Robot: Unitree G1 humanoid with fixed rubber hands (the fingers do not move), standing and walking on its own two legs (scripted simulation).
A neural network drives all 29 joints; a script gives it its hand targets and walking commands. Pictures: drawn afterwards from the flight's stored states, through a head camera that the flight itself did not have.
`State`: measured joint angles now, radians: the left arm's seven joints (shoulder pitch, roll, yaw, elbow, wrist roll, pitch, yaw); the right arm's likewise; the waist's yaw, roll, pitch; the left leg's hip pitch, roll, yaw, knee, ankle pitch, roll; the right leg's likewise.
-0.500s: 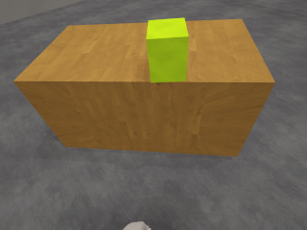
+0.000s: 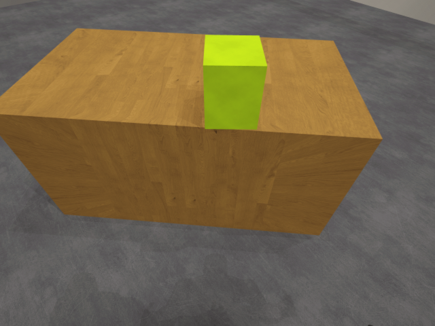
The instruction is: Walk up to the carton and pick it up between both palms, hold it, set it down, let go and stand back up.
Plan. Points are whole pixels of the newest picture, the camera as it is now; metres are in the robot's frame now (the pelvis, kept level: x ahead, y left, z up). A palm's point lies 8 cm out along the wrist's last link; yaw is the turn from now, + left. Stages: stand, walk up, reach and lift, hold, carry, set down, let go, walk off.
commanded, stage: walk up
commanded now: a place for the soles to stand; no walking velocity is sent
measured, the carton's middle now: (231, 83) +0.82 -0.01 +0.02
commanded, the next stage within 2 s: none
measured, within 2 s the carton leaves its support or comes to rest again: neither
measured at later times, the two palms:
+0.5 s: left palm out of the picture +0.09 +0.30 -0.09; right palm out of the picture +0.08 -0.29 -0.10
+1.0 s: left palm out of the picture +0.12 +0.30 -0.06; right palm out of the picture +0.11 -0.34 -0.10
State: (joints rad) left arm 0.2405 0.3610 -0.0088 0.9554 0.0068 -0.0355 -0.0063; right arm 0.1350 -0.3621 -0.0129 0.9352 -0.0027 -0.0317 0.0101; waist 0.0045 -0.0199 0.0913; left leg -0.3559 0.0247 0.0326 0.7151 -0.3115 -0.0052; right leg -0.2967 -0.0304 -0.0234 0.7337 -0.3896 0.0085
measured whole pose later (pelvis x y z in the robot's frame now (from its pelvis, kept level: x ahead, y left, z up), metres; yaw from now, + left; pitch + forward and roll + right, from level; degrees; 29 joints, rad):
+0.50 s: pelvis +0.01 +0.01 +0.02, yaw -2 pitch -3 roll +0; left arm 0.11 0.35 0.00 1.09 0.00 -0.02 -0.01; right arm 0.08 -0.36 0.00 1.11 -0.01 -0.01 0.02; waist -0.01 0.02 0.08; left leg -0.21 0.03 0.07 0.48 -0.21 0.00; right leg -0.17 -0.02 0.01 0.50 -0.27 0.02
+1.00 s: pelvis +0.09 -0.02 +0.03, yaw -4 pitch -3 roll +0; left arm 0.30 0.38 0.07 1.00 0.01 -0.09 -0.02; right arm 0.24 -0.43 -0.07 1.00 -0.03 0.00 0.06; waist 0.01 0.09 0.08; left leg -0.41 -0.01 -0.08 0.97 -0.38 0.03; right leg -0.10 0.01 -0.07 0.43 -0.28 -0.04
